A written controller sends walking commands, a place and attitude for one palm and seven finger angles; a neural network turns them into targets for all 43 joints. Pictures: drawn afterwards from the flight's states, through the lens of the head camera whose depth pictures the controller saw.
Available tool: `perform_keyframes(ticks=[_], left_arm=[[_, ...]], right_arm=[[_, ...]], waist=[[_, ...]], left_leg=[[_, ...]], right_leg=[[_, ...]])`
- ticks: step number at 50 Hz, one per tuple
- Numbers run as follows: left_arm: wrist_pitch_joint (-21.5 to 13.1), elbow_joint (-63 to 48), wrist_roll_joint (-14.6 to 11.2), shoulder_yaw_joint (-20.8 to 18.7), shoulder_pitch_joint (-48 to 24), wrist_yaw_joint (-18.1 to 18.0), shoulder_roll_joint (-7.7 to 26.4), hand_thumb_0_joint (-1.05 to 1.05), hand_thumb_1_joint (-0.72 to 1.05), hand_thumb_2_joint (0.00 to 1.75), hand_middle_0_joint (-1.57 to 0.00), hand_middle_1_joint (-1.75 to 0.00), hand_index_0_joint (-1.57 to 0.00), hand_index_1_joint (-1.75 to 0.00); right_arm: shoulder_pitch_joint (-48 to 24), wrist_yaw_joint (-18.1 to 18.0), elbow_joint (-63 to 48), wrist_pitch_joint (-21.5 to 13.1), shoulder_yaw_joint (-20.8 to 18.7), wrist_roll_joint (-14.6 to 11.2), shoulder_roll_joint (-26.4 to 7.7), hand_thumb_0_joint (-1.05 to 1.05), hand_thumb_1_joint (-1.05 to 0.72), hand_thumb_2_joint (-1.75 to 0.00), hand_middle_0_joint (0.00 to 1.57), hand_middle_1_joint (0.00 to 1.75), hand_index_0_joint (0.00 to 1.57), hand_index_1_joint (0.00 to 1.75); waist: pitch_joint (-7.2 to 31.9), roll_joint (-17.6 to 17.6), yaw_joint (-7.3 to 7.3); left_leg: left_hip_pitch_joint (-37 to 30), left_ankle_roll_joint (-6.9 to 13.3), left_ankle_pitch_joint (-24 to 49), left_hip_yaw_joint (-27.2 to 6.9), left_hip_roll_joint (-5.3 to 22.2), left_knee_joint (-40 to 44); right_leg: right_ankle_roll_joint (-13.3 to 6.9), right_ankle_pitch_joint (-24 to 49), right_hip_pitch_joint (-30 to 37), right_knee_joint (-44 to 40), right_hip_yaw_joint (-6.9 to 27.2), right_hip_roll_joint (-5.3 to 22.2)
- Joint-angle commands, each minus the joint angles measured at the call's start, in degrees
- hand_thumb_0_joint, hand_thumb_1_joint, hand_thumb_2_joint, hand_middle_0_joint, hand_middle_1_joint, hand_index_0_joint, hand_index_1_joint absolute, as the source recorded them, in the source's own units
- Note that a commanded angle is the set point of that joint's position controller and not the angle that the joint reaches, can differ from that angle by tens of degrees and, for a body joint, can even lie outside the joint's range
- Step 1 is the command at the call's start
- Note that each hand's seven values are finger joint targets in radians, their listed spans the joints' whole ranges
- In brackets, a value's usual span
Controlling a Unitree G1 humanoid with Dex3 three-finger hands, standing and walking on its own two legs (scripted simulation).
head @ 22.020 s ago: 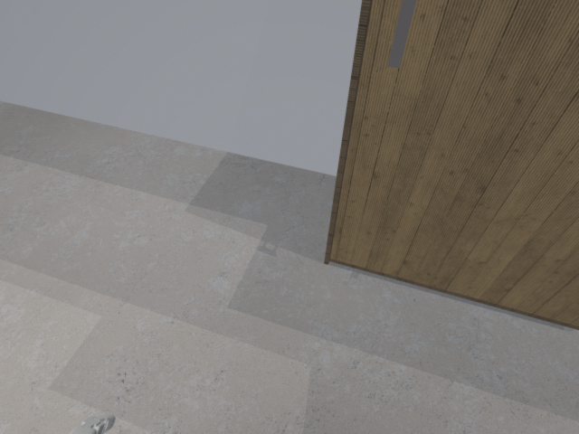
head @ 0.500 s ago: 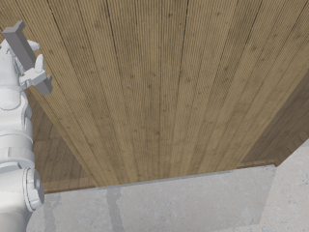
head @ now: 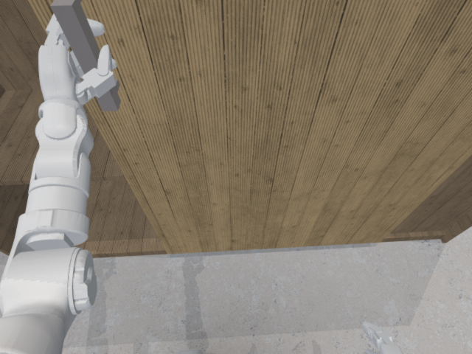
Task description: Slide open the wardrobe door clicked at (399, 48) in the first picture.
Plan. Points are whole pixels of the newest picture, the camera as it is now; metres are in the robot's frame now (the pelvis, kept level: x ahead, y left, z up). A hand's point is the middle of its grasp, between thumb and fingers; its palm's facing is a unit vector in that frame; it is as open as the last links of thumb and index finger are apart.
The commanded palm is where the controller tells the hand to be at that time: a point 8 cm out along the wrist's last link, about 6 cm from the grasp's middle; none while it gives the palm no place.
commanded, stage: stop walking and hold the door there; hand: left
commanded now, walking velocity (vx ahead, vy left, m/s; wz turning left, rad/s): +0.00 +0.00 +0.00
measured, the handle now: (95, 53) +0.50 +0.24 +0.22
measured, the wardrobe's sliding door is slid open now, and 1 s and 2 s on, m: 0.59 0.59 0.59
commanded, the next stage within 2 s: loosen the grip on the handle in 0.30 s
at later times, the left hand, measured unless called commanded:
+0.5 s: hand (102, 69) +0.47 +0.22 +0.22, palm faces +0.23 -0.97 -0.08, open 6.6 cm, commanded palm +0.42 +0.25 +0.21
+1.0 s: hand (100, 69) +0.46 +0.22 +0.22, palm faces +0.26 -0.95 -0.14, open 14.3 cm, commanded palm +0.42 +0.26 +0.22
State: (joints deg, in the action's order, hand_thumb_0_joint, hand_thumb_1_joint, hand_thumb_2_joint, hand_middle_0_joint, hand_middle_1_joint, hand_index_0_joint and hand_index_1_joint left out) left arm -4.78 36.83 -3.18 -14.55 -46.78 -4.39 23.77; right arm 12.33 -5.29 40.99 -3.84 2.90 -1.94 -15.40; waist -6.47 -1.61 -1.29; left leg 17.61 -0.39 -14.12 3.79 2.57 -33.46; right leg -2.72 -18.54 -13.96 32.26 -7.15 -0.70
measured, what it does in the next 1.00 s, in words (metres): stands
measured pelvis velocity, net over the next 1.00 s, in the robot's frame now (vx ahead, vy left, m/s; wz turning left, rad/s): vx -0.02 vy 0.01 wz -0.04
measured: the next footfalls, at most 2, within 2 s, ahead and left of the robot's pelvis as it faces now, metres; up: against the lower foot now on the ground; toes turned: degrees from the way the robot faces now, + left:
none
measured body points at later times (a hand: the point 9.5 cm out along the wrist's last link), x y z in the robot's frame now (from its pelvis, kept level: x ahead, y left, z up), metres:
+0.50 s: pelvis -0.01 +0.01 +0.01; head +0.01 +0.02 +0.46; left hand +0.45 +0.27 +0.23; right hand +0.08 -0.24 -0.10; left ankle +0.02 +0.11 -0.73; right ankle -0.01 -0.09 -0.73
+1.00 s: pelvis -0.02 +0.01 +0.01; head +0.02 +0.01 +0.46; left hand +0.44 +0.27 +0.23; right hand +0.01 -0.27 -0.10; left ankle +0.02 +0.11 -0.73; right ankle -0.01 -0.09 -0.73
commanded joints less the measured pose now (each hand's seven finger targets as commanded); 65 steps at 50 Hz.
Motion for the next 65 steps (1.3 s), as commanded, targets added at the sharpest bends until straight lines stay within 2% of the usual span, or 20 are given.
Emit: perform_keyframes(ticks=[1,3,5,7,13,19,20,21,22,24,25,27,30,34,39,40,43,53,54,65], left_arm=[[-3.1,-9.3,0.7,1.8,-18.4,0.6,9.5,0.0,0.9,0.9,-0.45,-1.4,-0.45,-1.4],[-4.1,-11.5,0.9,2.8,-19.9,0.6,8.8,0.0,0.9,0.9,-0.45,-1.4,-0.45,-1.4],[-4.6,-12.2,1.1,1.9,-19.6,0.3,10.1,0.0,0.9,0.9,-0.45,-1.4,-0.45,-1.4],[-4.7,-13.1,0.8,4.4,-19.7,0.5,7.4,0.0,0.9,0.9,-0.45,-1.4,-0.45,-1.4],[-3.6,-7.0,0.9,0.0,-16.7,-0.4,13.2,0.0,0.9,0.9,-0.45,-1.4,-0.45,-1.4],[-3.9,-5.4,0.3,2.2,-18.3,0.0,10.9,0.0,0.9,0.9,-0.45,-1.4,-0.45,-1.4],[-5.6,-7.3,8.0,-20.7,-61.0,0.6,45.0,0.0,0.9,0.9,-0.45,-1.4,-0.45,-1.4],[0.1,12.8,8.3,-7.4,-50.0,3.5,20.5,0.0,0.78,0.84,-0.45,-1.4,-0.45,-1.4],[1.4,13.2,6.5,-9.7,-36.6,5.0,14.3,0.0,0.66,0.78,-0.45,-1.4,-0.45,-1.4],[-2.3,11.0,4.7,-12.6,-32.6,4.4,17.3,0.0,0.42,0.67,-0.45,-1.4,-0.45,-1.4],[-5.0,3.2,5.6,-7.7,-38.0,3.1,15.7,0.0,0.3,0.61,-0.45,-1.4,-0.45,-1.4],[-8.0,6.7,7.5,-4.1,-33.3,0.8,12.1,0.0,0.05,0.49,-0.45,-1.4,-0.45,-1.4],[-10.1,9.0,5.0,-4.6,-32.7,1.4,13.8,0.0,-0.31,0.32,-0.45,-1.4,-0.45,-1.4],[-10.2,9.8,5.2,-4.2,-35.0,1.6,16.7,0.0,-0.55,0.2,-0.4,-1.33,-0.4,-1.33],[-9.5,7.1,4.0,-2.0,-34.2,1.1,14.5,0.0,-0.55,0.2,-0.33,-1.25,-0.33,-1.25],[-9.7,3.2,4.3,-9.6,-37.1,0.9,25.6,0.0,-0.55,0.2,-0.32,-1.23,-0.32,-1.23],[-7.9,3.5,4.3,-3.4,-35.4,1.5,17.4,0.0,-0.55,0.2,-0.28,-1.18,-0.28,-1.18],[-4.9,-6.7,2.0,-3.6,-28.9,0.9,13.8,0.0,-0.55,0.2,-0.25,-1.15,-0.25,-1.15],[-4.5,-1.8,2.9,-8.5,-26.3,0.5,20.2,0.0,-0.55,0.2,-0.25,-1.15,-0.25,-1.15],[-3.2,1.3,2.0,-12.2,-23.9,4.3,25.1,0.0,-0.55,0.2,-0.25,-1.15,-0.25,-1.15]], right_arm=[[-1.1,-0.8,-7.1,-1.1,-3.6,-0.4,-7.9,0.0,-0.9,-0.9,0.2,0.3,0.2,0.3],[-1.4,-0.5,-7.2,-0.4,-3.6,-0.1,-8.5,0.0,-0.9,-0.9,0.2,0.3,0.2,0.3],[-1.2,-0.4,-7.5,0.0,-3.9,0.1,-9.1,0.0,-0.9,-0.9,0.2,0.3,0.2,0.3],[-1.4,-0.2,-8.1,0.1,-4.0,0.0,-9.0,0.0,-0.9,-0.9,0.2,0.3,0.2,0.3],[0.2,-1.1,-7.7,1.0,-4.0,-0.4,-8.5,0.0,-0.9,-0.9,0.2,0.3,0.2,0.3],[-0.4,-1.5,-7.4,1.4,-3.6,-0.2,-8.9,0.0,-0.9,-0.9,0.2,0.3,0.2,0.3],[4.0,1.0,-7.3,-1.9,-8.4,0.5,-9.4,0.0,-0.9,-0.9,0.2,0.3,0.2,0.3],[4.0,1.9,-6.2,-5.6,-6.2,2.4,-8.1,0.0,-0.9,-0.9,0.2,0.3,0.2,0.3],[8.2,2.1,-4.7,-5.9,-7.7,0.4,-8.5,0.0,-0.9,-0.9,0.2,0.3,0.2,0.3],[8.3,2.7,-2.9,-5.3,-6.8,1.9,-8.4,0.0,-0.9,-0.9,0.2,0.3,0.2,0.3],[6.9,3.1,-4.3,-5.5,-6.7,2.4,-8.4,0.0,-0.9,-0.9,0.2,0.3,0.2,0.3],[7.6,3.7,-4.8,-5.7,-6.6,2.1,-8.1,0.0,-0.9,-0.9,0.2,0.3,0.2,0.3],[6.0,3.3,-6.0,-5.5,-5.8,0.8,-9.4,0.0,-0.9,-0.9,0.2,0.3,0.2,0.3],[5.9,2.5,-5.9,-6.3,-5.3,0.2,-9.5,0.0,-0.9,-0.9,0.2,0.3,0.2,0.3],[7.4,2.0,-5.1,-7.1,-5.6,0.1,-9.7,0.0,-0.9,-0.9,0.2,0.3,0.2,0.3],[7.6,1.5,-4.8,-7.0,-5.8,0.0,-10.8,0.0,-0.9,-0.9,0.2,0.3,0.2,0.3],[8.0,1.4,-4.3,-7.1,-5.8,-0.1,-9.3,0.0,-0.9,-0.9,0.2,0.3,0.2,0.3],[7.9,1.6,-5.1,-6.4,-5.8,-0.1,-8.8,0.0,-0.9,-0.9,0.2,0.3,0.2,0.3],[9.0,1.1,-4.2,-5.7,-5.8,0.0,-9.6,0.0,-0.9,-0.9,0.2,0.3,0.2,0.3],[7.4,0.1,-7.8,-3.1,-4.4,-0.5,-8.6,0.0,-0.9,-0.9,0.2,0.3,0.2,0.3]], waist=[[25.8,-1.5,1.09],[24.2,-6.8,0.32],[23.5,-7.2,0.44],[23.9,-7.6,0.36],[25.4,4.1,0.05],[24.2,-1.0,0.18],[19.5,7.4,1.66],[36.4,11.2,-5.3],[36.7,9.2,-2.98],[34.5,-13.0,0.24],[31.2,-11.4,-1.51],[25.1,0.6,-3.32],[22.2,6.1,-3.6],[21.1,1.2,-3.3],[22.3,2.4,-3.85],[26.1,1.4,-2.1],[25.0,-1.6,-3.13],[27.5,-1.2,-1.98],[24.8,1.9,-1.69],[24.9,2.6,-0.43]], left_leg=[[-15.3,3.4,35.6,-6.5,9.7,4.8],[-13.9,5.5,36.1,-11.5,13.2,6.8],[-14.3,5.5,37.8,-11.5,13.4,6.7],[-13.1,4.5,33.3,-9.2,12.4,6.2],[-5.8,0.3,15.0,-2.8,5.9,2.1],[-8.8,2.2,22.4,-5.7,9.1,6.0],[-7.8,3.8,18.5,0.2,4.9,2.7],[-6.7,3.7,31.5,-1.7,-1.5,7.6],[-11.7,2.6,38.5,-3.0,0.0,3.5],[-20.2,-0.4,37.9,-3.8,1.0,3.5],[-18.1,0.0,30.2,-3.7,1.1,4.1],[-11.2,2.4,15.9,-3.6,0.9,5.3],[-5.4,3.2,1.4,-3.3,0.0,7.6],[-2.5,3.4,-6.8,-2.8,-0.8,8.1],[-2.8,3.7,-6.3,-2.7,-1.0,7.9],[-3.3,3.9,-4.6,-2.5,-0.9,8.1],[-6.0,3.7,1.0,-2.2,-0.9,7.8],[-12.6,3.4,15.9,-2.9,-0.8,6.5],[-9.5,3.5,14.8,-2.9,-0.6,6.3],[-5.8,3.5,13.9,-1.8,-1.4,6.0]], right_leg=[[3.9,27.0,6.0,-0.6,6.1,7.1],[3.7,10.5,3.0,0.2,5.4,4.0],[3.1,7.1,2.5,-0.8,5.2,3.5],[2.7,9.9,4.2,-2.9,5.4,3.9],[0.5,29.1,10.2,-6.5,11.1,12.0],[2.7,22.3,6.8,-4.8,7.8,7.7],[2.8,25.4,3.7,-10.3,12.3,5.4],[-1.0,40.7,5.8,-1.0,6.0,0.0],[0.0,36.4,0.3,-0.8,4.1,1.2],[0.3,22.2,-5.8,-4.0,5.3,1.6],[0.2,18.3,-7.1,-5.2,5.4,1.2],[0.4,13.1,-8.7,-5.9,4.9,0.6],[1.1,4.7,-7.8,-7.4,6.2,0.9],[0.9,-1.3,-8.2,-8.3,7.7,1.6],[1.3,-1.5,-7.5,-9.1,7.9,1.5],[1.4,-1.1,-4.0,-9.6,9.1,1.4],[1.0,4.5,-4.6,-9.2,7.9,0.9],[1.1,17.9,-2.7,-7.5,6.0,0.4],[1.3,17.5,-2.1,-7.6,6.1,0.7],[1.8,20.5,0.8,-7.0,6.9,1.2]])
